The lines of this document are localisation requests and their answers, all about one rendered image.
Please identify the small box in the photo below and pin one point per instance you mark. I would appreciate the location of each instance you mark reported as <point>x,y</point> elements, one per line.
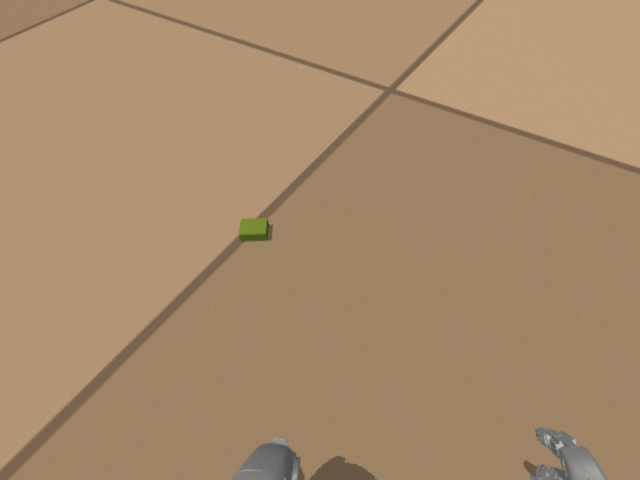
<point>255,229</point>

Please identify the right robot hand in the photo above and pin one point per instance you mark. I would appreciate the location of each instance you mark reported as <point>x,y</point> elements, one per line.
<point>577,462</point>

